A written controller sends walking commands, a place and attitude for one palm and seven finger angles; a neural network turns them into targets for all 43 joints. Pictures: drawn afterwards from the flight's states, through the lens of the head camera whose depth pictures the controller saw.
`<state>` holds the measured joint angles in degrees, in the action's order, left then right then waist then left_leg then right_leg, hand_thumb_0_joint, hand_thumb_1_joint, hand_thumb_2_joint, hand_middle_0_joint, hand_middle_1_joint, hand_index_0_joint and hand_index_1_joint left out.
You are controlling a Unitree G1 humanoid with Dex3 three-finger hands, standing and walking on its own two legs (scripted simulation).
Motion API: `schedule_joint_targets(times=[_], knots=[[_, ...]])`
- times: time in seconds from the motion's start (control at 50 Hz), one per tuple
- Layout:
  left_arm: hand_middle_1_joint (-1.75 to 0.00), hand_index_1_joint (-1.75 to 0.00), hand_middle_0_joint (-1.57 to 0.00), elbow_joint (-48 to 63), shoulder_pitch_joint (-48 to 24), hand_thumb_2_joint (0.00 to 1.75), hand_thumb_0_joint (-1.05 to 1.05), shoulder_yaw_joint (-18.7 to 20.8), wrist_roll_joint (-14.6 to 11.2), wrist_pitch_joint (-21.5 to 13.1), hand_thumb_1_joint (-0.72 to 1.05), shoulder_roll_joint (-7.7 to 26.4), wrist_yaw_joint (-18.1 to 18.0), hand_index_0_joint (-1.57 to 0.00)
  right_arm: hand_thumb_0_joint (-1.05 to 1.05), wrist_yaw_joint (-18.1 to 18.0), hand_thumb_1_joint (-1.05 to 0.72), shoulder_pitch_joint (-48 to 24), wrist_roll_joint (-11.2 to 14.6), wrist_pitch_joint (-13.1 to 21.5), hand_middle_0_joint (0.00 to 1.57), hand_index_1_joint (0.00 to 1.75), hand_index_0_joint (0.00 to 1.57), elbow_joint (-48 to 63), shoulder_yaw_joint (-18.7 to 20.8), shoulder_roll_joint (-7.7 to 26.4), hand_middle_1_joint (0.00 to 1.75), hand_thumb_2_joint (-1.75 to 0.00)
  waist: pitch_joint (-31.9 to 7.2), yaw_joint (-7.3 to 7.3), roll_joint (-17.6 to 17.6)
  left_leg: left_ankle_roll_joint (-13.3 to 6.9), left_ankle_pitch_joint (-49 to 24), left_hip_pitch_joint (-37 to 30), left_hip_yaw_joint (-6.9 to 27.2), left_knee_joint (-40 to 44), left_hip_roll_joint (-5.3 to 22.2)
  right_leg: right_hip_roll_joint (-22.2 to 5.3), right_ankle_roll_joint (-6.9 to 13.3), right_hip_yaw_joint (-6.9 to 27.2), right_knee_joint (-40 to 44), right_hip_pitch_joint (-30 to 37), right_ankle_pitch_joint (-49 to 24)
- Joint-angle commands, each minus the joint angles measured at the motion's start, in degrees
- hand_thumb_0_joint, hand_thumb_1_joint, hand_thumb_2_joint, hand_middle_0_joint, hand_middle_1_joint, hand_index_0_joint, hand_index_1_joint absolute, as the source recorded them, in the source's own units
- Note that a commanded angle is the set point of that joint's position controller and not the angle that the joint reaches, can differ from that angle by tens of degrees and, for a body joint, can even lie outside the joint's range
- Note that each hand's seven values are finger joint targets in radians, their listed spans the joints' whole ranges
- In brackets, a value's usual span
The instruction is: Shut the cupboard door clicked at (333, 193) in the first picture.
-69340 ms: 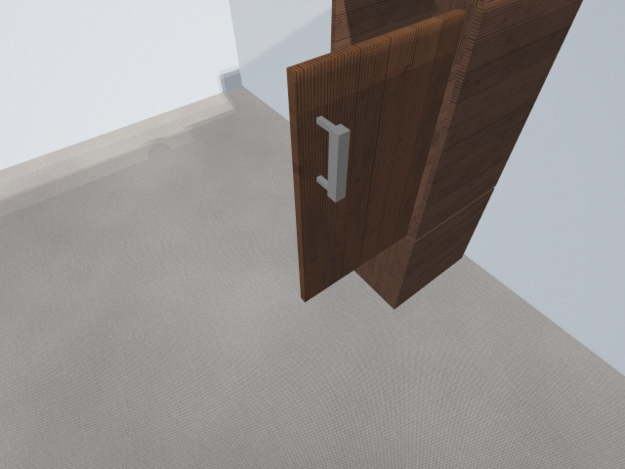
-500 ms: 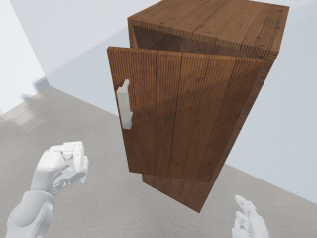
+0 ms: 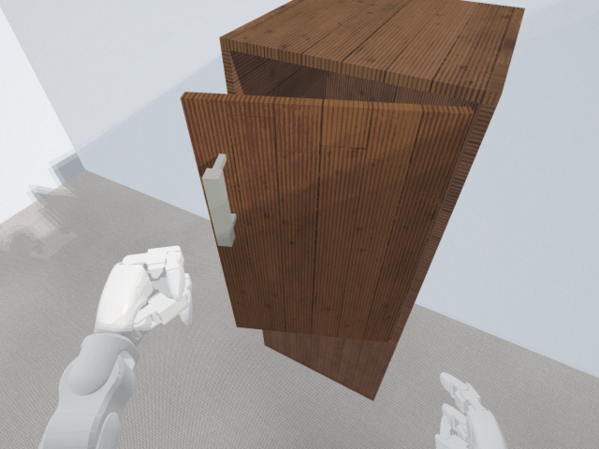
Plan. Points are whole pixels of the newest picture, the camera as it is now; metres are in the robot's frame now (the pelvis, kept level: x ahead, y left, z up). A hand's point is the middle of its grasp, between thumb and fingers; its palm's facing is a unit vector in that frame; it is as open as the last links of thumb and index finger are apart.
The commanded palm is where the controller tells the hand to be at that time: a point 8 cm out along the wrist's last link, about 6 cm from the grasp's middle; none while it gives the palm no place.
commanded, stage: bring the fist close to the handle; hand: left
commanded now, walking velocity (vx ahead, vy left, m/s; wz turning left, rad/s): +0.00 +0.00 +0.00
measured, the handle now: (223, 201) +0.44 +0.15 +0.11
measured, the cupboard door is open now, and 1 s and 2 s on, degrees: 21 21 7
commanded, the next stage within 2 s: push the door shut along its arc in 0.92 s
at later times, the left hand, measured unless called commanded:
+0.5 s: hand (229, 267) +0.31 +0.12 +0.12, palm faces -0.03 -1.00 -0.04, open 3.2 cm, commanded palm +0.29 +0.16 +0.12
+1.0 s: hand (233, 255) +0.33 +0.12 +0.11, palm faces +0.00 -1.00 -0.04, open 3.2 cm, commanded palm +0.31 +0.17 +0.12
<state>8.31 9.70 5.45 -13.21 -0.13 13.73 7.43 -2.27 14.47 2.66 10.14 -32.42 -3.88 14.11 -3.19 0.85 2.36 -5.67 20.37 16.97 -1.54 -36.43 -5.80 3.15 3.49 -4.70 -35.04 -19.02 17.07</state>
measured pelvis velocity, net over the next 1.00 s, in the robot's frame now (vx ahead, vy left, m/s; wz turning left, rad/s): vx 0.00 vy -0.04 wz -0.02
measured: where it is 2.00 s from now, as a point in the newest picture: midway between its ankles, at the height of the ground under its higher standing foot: outside the picture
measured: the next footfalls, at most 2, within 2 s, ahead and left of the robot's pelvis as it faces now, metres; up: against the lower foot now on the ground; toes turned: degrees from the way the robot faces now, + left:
none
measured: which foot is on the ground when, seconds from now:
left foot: down 0.00-1.00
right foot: down 0.00-1.00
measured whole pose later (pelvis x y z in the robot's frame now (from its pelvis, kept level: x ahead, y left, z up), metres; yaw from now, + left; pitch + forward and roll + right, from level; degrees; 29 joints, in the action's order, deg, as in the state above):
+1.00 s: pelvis +0.00 -0.04 +0.00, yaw -1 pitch +2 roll +0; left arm -9.4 -6.5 5.7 -12.1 -2.2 13.3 4.8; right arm -1.8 12.8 3.6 4.6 -33.0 -3.1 15.0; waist -2.4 -0.1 1.9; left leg -3.9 20.2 17.2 -1.6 -35.3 -3.9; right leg 5.1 5.9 -4.6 -33.8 -19.5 16.7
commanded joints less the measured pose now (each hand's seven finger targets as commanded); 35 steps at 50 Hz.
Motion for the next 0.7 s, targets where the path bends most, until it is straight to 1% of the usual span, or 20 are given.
schedule_joint_targets(times=[0.0,0.04,0.08,0.12,0.14,0.16,0.2,0.22,0.24,0.32,0.34,0.38,0.42,0.44,0.5,0.54,0.6,0.64,0.66,0.68], knots=[[-1.5,-1.5,-1.3,11.85,-12.88,0.9,0.0,2.75,-0.26,-3.83,0.9,5.81,-0.29,-1.3,0.0,-0.56,-0.9,-6.7,0.34,2.5,0.2,0.3,0.2,9.59,3.19,7.02,0.3,-0.9,-6.59,-0.53,-1.54,6.8,-14.27,-2.14,7.39,5.96,6.29,-2.73,-1.14,3.33,4.05,2.27,-9.66],[-1.5,-1.5,-1.3,10.73,-14.98,0.9,0.0,3.01,0.02,-3.65,0.9,6.57,-0.85,-1.3,0.0,-0.71,-0.9,-6.89,0.32,2.08,0.2,0.3,0.2,9.35,3.26,7.21,0.3,-0.9,-5.66,-0.77,-2.89,6.2,-12.1,-1.24,7.12,5.91,6.18,-2.83,-1.19,3.84,4.64,2.22,-8.01],[-1.5,-1.5,-1.3,10.07,-20.35,0.9,0.0,2.62,0.38,-3.72,0.9,6.74,-1.38,-1.3,0.0,-0.88,-0.9,-7.61,0.49,1.64,0.2,0.3,0.2,9.1,3.06,7.01,0.3,-0.9,-5.93,-1.3,-0.57,6.0,-10.16,-1.51,7.19,6.11,5.98,-3.0,-1.2,4.32,4.94,1.76,-6.18],[-1.5,-1.5,-1.3,9.1,-22.24,0.9,0.0,1.77,0.21,-3.99,0.9,5.7,-1.7,-1.3,0.0,-0.91,-0.9,-7.71,0.51,1.64,0.2,0.3,0.2,9.0,2.88,6.75,0.3,-0.9,-6.79,-1.16,-0.35,5.9,-9.71,-2.05,7.41,6.23,5.89,-3.02,-1.16,4.39,4.93,1.98,-5.95],[-1.5,-1.5,-1.3,8.23,-22.24,0.9,0.0,3.41,0.34,-4.13,0.9,7.83,-2.03,-1.3,0.0,-0.97,-0.9,-7.52,0.49,1.45,0.2,0.3,0.2,8.73,3.08,7.08,0.3,-0.9,-7.79,-0.98,-1.89,5.65,-10.3,-1.79,7.08,5.91,5.92,-3.06,-1.18,4.79,5.07,2.99,-6.35],[-1.5,-1.5,-1.3,8.28,-22.66,0.9,0.0,2.01,0.45,-4.22,0.9,6.0,-1.92,-1.3,0.0,-0.84,-0.9,-7.77,0.48,1.29,0.2,0.3,0.2,9.05,2.97,6.73,0.3,-0.9,-9.34,-0.81,-1.03,5.74,-11.87,-2.49,6.86,5.98,5.81,-3.17,-1.14,4.65,4.65,3.86,-7.89],[-1.5,-1.5,-1.3,6.92,-23.75,0.9,0.0,1.53,0.29,-4.18,0.9,5.41,-1.98,-1.3,0.0,-0.68,-0.9,-7.64,0.59,1.22,0.2,0.3,0.2,8.77,2.87,6.61,0.3,-0.9,-9.83,-0.81,-0.05,6.0,-13.39,-2.72,6.5,5.76,5.66,-3.18,-1.12,4.67,4.39,4.32,-9.79],[-1.5,-1.5,-1.3,5.66,-23.51,0.9,0.0,1.2,0.31,-4.06,0.9,4.79,-1.92,-1.3,0.0,-0.53,-0.9,-7.49,0.58,1.13,0.2,0.3,0.2,8.7,2.84,6.53,0.3,-0.9,-9.25,-0.79,-1.14,5.95,-13.52,-2.56,6.49,5.77,5.67,-3.13,-1.14,4.51,4.47,4.16,-10.13],[-1.5,-1.5,-1.3,4.6,-23.12,0.9,0.0,2.5,0.38,-3.96,0.9,6.33,-2.0,-1.3,0.0,-0.47,-0.9,-7.2,0.51,0.91,0.2,0.3,0.2,8.59,3.05,6.87,0.3,-0.9,-9.69,-0.41,-1.9,5.74,-14.36,-1.96,6.0,5.42,5.59,-3.23,-1.1,5.01,4.52,5.25,-11.19],[-1.5,-1.5,-1.3,3.63,-24.23,0.9,0.0,0.79,0.75,-3.34,0.9,3.86,-2.43,-1.3,0.0,0.11,-0.9,-7.42,0.61,0.1,0.2,0.3,0.2,9.13,3.07,6.54,0.3,-0.9,-10.09,-0.45,-1.83,5.69,-16.11,-2.29,5.4,5.34,5.41,-3.21,-1.21,4.93,4.2,5.65,-13.69],[-1.5,-1.5,-1.3,2.89,-23.11,0.9,0.0,1.87,0.75,-3.05,0.9,4.93,-2.67,-1.3,0.0,0.15,-0.9,-7.27,0.48,-0.08,0.2,0.3,0.2,9.3,3.2,6.8,0.3,-0.9,-10.11,0.01,-2.98,5.47,-16.56,-1.79,5.27,5.03,5.42,-3.29,-1.24,5.2,4.31,6.25,-14.48],[-1.5,-1.5,-1.3,1.81,-25.68,0.9,0.0,2.65,0.9,-2.97,0.9,5.56,-3.09,-1.3,0.0,0.2,-0.9,-7.33,0.53,-0.69,0.2,0.3,0.2,9.13,3.11,6.75,0.3,-0.9,-9.74,-0.41,-4.08,5.11,-15.08,-0.75,4.89,5.28,5.26,-3.44,-1.42,5.59,4.63,6.65,-13.75],[-1.5,-1.5,-1.3,3.19,-28.24,0.9,0.0,0.86,1.14,-3.51,0.9,3.95,-3.44,-1.3,0.0,0.28,-0.9,-7.93,0.55,-0.94,0.2,0.3,0.2,9.54,2.95,6.35,0.3,-0.9,-9.95,-0.66,-2.49,4.82,-14.05,-1.08,4.64,5.31,5.09,-3.57,-1.48,5.99,4.88,6.5,-12.9],[-1.5,-1.5,-1.3,2.73,-29.18,0.9,0.0,1.93,1.43,-3.82,0.9,5.75,-3.84,-1.3,0.0,0.26,-0.9,-7.84,0.57,-1.09,0.2,0.3,0.2,9.25,3.11,6.62,0.3,-0.9,-9.77,-0.78,-3.02,4.69,-14.05,-1.05,4.69,5.04,5.24,-3.63,-1.52,6.42,5.02,6.55,-12.79],[-1.5,-1.5,-1.3,1.05,-31.42,0.9,0.0,0.36,1.54,-4.1,0.9,3.86,-4.26,-1.3,0.0,0.33,-0.9,-7.97,0.66,-1.47,0.2,0.3,0.2,9.0,2.87,6.23,0.3,-0.9,-9.55,-1.24,-1.71,4.52,-12.79,-1.25,4.36,5.1,5.05,-3.6,-1.64,6.59,5.34,5.85,-11.97],[-1.5,-1.5,-1.3,-0.14,-30.36,0.9,0.0,2.45,1.62,-4.36,0.9,6.02,-4.49,-1.3,0.0,0.22,-0.9,-7.6,0.52,-1.77,0.2,0.3,0.2,8.98,3.16,6.63,0.3,-0.9,-10.5,-0.72,-4.09,4.25,-12.83,-0.77,4.25,4.94,5.05,-3.68,-1.9,7.14,5.63,7.24,-12.22],[-1.5,-1.5,-1.3,-1.73,-30.83,0.9,0.0,2.77,1.25,-4.28,0.9,5.72,-4.01,-1.3,0.0,0.27,-0.9,-7.91,0.75,-2.22,0.2,0.3,0.2,9.04,3.02,6.38,0.3,-0.9,-10.57,-0.57,-4.01,4.07,-11.9,0.4,3.61,5.08,4.72,-4.12,-2.18,8.11,6.18,8.43,-12.24],[-1.5,-1.5,-1.3,-2.56,-29.45,0.9,0.0,4.94,1.21,-4.37,0.9,7.94,-3.94,-1.3,0.0,0.21,-0.9,-8.06,0.8,-2.64,0.2,0.3,0.2,9.25,3.18,6.66,0.3,-0.9,-10.85,0.07,-3.47,3.99,-12.32,0.86,3.36,5.0,4.7,-4.37,-2.29,8.71,6.43,9.64,-12.83],[-1.5,-1.5,-1.3,-2.18,-29.45,0.9,0.0,2.48,1.2,-4.41,0.9,5.33,-3.47,-1.3,0.0,0.33,-0.9,-8.41,0.9,-2.68,0.2,0.3,0.2,9.63,3.0,6.27,0.3,-0.9,-10.75,-0.27,-2.77,3.86,-12.53,0.51,3.12,5.02,4.57,-4.42,-2.37,8.68,6.36,9.41,-13.6],[-1.5,-1.5,-1.3,-1.45,-31.56,0.9,0.0,2.42,1.05,-4.73,0.9,5.64,-3.36,-1.3,0.0,0.34,-0.9,-8.12,0.97,-2.58,0.2,0.3,0.2,9.46,2.99,6.33,0.3,-0.9,-10.5,-0.79,-2.47,3.93,-12.93,0.26,3.36,4.96,4.64,-4.38,-2.35,8.59,6.22,9.03,-14.43]])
